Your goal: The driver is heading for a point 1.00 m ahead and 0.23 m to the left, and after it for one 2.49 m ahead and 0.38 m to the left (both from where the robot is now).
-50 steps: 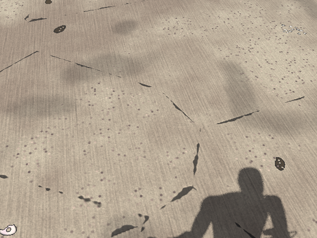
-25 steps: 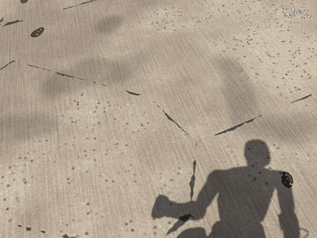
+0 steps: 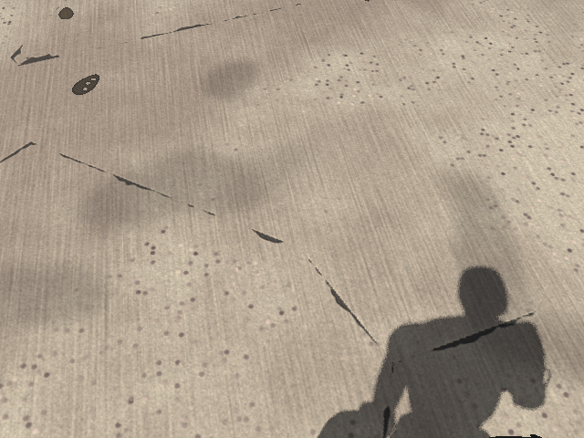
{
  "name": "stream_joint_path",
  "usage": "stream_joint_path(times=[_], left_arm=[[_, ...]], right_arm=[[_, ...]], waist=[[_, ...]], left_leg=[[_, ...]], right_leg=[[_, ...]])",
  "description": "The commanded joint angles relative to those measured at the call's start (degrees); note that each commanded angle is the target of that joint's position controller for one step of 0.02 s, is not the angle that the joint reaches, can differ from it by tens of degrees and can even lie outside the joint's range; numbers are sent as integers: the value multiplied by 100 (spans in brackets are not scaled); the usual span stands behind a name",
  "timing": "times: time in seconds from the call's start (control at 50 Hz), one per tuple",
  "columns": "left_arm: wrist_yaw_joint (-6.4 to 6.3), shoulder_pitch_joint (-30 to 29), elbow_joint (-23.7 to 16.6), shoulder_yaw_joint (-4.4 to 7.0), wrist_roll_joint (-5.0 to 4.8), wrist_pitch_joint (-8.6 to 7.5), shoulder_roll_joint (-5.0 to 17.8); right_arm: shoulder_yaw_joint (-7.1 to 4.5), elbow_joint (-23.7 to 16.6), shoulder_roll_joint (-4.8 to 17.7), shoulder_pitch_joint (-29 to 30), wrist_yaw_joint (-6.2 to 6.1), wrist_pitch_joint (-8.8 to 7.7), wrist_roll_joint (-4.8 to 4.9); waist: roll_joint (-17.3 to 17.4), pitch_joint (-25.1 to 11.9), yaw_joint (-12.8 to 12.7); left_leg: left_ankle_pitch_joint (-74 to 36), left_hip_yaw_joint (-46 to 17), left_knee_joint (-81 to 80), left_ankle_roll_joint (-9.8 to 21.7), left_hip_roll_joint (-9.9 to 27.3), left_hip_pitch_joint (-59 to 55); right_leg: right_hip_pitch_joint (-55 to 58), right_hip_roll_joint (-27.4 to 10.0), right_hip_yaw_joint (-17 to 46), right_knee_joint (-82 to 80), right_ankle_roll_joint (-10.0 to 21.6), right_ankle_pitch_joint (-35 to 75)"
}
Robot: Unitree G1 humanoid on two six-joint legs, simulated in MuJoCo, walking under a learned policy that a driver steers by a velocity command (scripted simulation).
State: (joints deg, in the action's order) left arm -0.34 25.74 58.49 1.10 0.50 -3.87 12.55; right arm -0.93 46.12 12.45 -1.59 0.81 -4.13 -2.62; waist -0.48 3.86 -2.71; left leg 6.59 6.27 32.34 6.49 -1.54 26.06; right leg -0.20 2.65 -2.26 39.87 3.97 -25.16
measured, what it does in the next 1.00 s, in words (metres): walks ahead: right foot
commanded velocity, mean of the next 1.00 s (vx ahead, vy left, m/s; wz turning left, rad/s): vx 0.50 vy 0.00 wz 0.13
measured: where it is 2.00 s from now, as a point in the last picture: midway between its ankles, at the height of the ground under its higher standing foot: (269, 234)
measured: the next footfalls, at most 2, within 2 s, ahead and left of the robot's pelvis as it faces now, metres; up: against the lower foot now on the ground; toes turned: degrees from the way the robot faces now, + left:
right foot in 0.50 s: +0.45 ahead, -0.11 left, +0.00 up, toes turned -4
left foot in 1.08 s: +0.71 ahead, +0.08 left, +0.00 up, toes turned +19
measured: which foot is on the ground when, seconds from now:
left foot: down 0.00-0.52, up 0.54-1.00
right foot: up 0.00-0.48, down 0.50-1.00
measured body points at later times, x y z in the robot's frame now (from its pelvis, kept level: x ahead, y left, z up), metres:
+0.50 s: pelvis +0.28 -0.02 +0.01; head +0.31 -0.02 +0.46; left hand +0.48 +0.20 -0.10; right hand +0.19 -0.26 -0.14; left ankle +0.11 +0.07 -0.72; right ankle +0.40 -0.10 -0.72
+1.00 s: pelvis +0.54 -0.02 +0.01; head +0.57 -0.01 +0.46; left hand +0.44 +0.20 -0.13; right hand +0.74 -0.21 -0.11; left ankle +0.67 +0.10 -0.69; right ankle +0.41 -0.11 -0.72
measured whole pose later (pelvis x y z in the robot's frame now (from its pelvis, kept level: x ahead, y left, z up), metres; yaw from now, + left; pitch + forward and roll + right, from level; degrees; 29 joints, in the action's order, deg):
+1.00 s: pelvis +0.54 -0.02 +0.01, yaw +11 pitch +1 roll -1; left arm -1.6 23.9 59.4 1.8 1.2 -5.7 10.6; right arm -1.8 49.8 11.4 -2.8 2.7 -1.2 -1.8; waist 1.2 3.5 -2.5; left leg 3.9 6.2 36.8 5.8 2.2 32.6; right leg 6.9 2.5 -14.5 12.5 2.1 -20.2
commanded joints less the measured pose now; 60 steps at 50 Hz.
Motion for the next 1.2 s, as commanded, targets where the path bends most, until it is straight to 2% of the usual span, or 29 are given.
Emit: stream_joint_path(times=[0.02, 0.04, 0.06, 0.08, 0.12, 0.18, 0.3, 0.4, 0.46, 0.5, 0.52, 0.54, 0.56, 0.58, 0.6, 0.64, 0.74, 0.84, 0.94, 1.0, 1.04, 1.06, 1.08, 1.1, 1.12, 1.14, 1.16, 1.18, 1.2], left_arm=[[-9, 131, -454, 208, 16, -65, 857], [24, -285, -573, 196, 30, -103, 769], [43, -418, -576, 183, 25, -97, 635], [71, -421, -567, 181, 104, -22, 557], [141, -263, -500, 143, 177, 110, 381], [207, -843, -690, 153, 173, 189, 385], [231, -2252, -1125, 71, 101, 162, 276], [202, -2900, -1365, 62, 96, 113, 352], [162, -2561, -1315, 125, 102, 41, 468], [69, -1036, -801, 258, 154, -53, 667], [-5, 18, -569, 387, 297, -100, 1083], [0, 318, -510, 541, 334, -63, 1642], [54, -112, -557, 497, 89, 12, 1330], [67, -727, -642, 410, 35, 8, 1030], [105, -916, -641, 309, 77, -62, 653], [40, -1144, -573, 233, 47, -123, 381], [5, -623, -311, 254, 45, -312, 547], [-29, -330, -226, 206, 39, -309, 482], [-137, 165, -34, 209, 59, -250, 576], [-200, 77, -29, 245, 87, -170, 738], [-212, -44, -81, 299, 113, -76, 903], [-192, -126, -151, 316, 90, -29, 964], [-155, -226, -348, 293, 58, -37, 877], [-10, -122, -814, 212, -49, -103, 337], [17, -840, -950, 286, 37, -175, 795], [42, -1138, -1092, 251, -21, -263, 699], [26, -1058, -1033, 258, -28, -298, 707], [13, -1115, -1013, 276, 74, -204, 676], [23, -810, -1001, 247, 169, -78, 580]], right_arm=[[-447, 383, 1291, -1945, -45, 81, 192], [-347, 317, 909, -1480, -23, 53, 218], [-282, 348, 659, -1288, -13, 11, 179], [-231, 429, 520, -1255, -27, -31, 187], [-219, 595, 496, -1472, -31, -132, 179], [-261, 782, 685, -1767, -30, -211, 217], [-220, 1033, 655, -2364, -37, -179, 226], [-217, 1243, 710, -2774, -116, -133, 149], [-245, 1275, 817, -2581, -174, -104, 115], [-246, 1262, 846, -2398, -167, -68, 138], [-184, 1088, 687, -2363, -153, -82, 197], [-80, 1001, 94, -3083, -86, -81, 412], [-251, 1060, 730, -2677, -122, -60, 243], [-277, 895, 713, -2215, -102, -86, 231], [-264, 883, 603, -1970, -97, -113, 217], [-233, 964, 374, -2171, -34, 51, 113], [-254, 756, 268, -1525, 99, 267, 92], [-187, 369, 173, -503, 160, 240, 133], [-113, 4, 135, 272, 199, 224, 95], [-173, -3, 252, 32, 177, 228, 71], [-285, 210, 441, -764, 142, 218, 55], [-386, 436, 608, -1532, 115, 177, 13], [-567, 599, 1097, -2347, 36, 162, -64], [-712, 430, 1689, -2102, -7, 223, 20], [-690, 453, 1575, -2205, -37, 311, 155], [-626, 469, 1330, -1837, -89, 309, 190], [-549, 464, 1004, -1583, -87, 278, 201], [-489, 425, 814, -1294, -96, 236, 238], [-467, 383, 820, -1220, -113, 177, 255]], waist=[[488, -1429, 674], [269, -725, 553], [106, -353, 374], [123, -176, 202], [288, -212, 74], [285, -39, 83], [356, 159, 439], [429, 220, 617], [491, 63, 340], [326, -731, -316], [-86, -1432, -665], [-1469, -2115, -348], [-564, -1829, -311], [-380, -962, -71], [0, -444, 31], [-252, -331, 367], [-239, -1, 402], [-255, 184, 217], [-277, 279, -1], [-447, 42, 218], [-553, -443, 567], [-440, -850, 913], [73, -1392, 1281], [1613, -1819, 807], [459, -1668, 1032], [264, -950, 828], [-204, -471, 544], [-425, -260, 312], [-85, -340, 139]], left_leg=[[946, -4008, -1569, 1282, 2348, -3874], [809, -3209, -1802, 1117, 2132, -2992], [426, -2653, -2041, 895, 1849, -2353], [102, -2189, -2186, 669, 1564, -1899], [-606, -1806, -2303, 670, 1446, -1621], [-678, -1390, -2599, 669, 1298, -1636], [-1401, -875, -2621, 448, 1032, -2094], [-2065, -888, -2303, 466, 1328, -3034], [-3487, -788, -1640, 339, 1440, -3317], [-4112, -506, 86, 152, 1158, -2946], [-2434, -333, 1683, 40, 904, -1772], [1733, -92, 3868, -228, -226, 359], [2154, -949, 4342, -122, -76, 864], [1644, -980, 4244, -85, 212, 1067], [1282, -1064, 3902, -67, 404, 817], [1024, -980, 3451, -177, 612, 347], [287, -881, 2979, -324, 696, 855], [-645, -551, 1639, -382, 634, 1167], [-556, 6, 555, -162, 456, 1064], [181, 284, 324, 159, 79, 493], [716, 410, 172, 451, -317, -413], [586, 271, -284, 643, -422, -1451], [1046, -1019, -592, 1013, 482, -2841], [742, -4450, -1249, 2058, 2208, -4477], [644, -4533, -1625, 2019, 2128, -4358], [387, -3704, -1696, 1756, 2016, -3703], [-308, -3178, -1834, 1453, 1754, -2865], [-719, -2619, -1922, 1097, 1295, -2307], [-1262, -2395, -1943, 1168, 1252, -1982]], right_leg=[[-3579, -128, 677, 3844, 156, -46], [-3593, -347, 626, 3541, 166, 418], [-3363, -552, 579, 3147, 157, 663], [-3078, -682, 572, 2844, 115, 794], [-2764, -718, 467, 2613, -10, 873], [-3259, -870, 281, 2075, -179, 1385], [-3533, -809, -88, 268, -327, 2508], [-3580, -618, -174, -518, -129, 2347], [-2884, -351, -258, -882, 140, 1675], [-994, -67, -366, -1397, 415, 1770], [566, -1112, 753, -1438, 720, 1393], [2058, -2757, 3621, -2005, 1552, 990], [1626, -2540, 3916, -2358, 1448, 841], [819, -2346, 2927, -2442, 1274, 1003], [56, -2067, 2210, -2562, 986, 2176], [-683, -1730, 1393, -2970, 711, 1920], [-790, -1564, 462, -3361, 568, 2492], [-482, -1388, -290, -3359, 356, 3223], [353, -1613, -710, -3034, 315, 4239], [789, -1733, -987, -2189, 260, 6290], [821, -1765, -1114, -810, 258, 7259], [360, -1710, -1188, 375, 173, 6683], [-890, -1535, -1221, 2147, 3, 4785], [-3563, -79, -869, 4404, -372, -523], [-4317, -234, 339, 4631, -305, -250], [-4509, -595, 464, 4224, -252, 314], [-4137, -793, 426, 3573, -260, 612], [-3727, -920, 436, 3161, -295, 730], [-3339, -936, 426, 2939, -393, 722]])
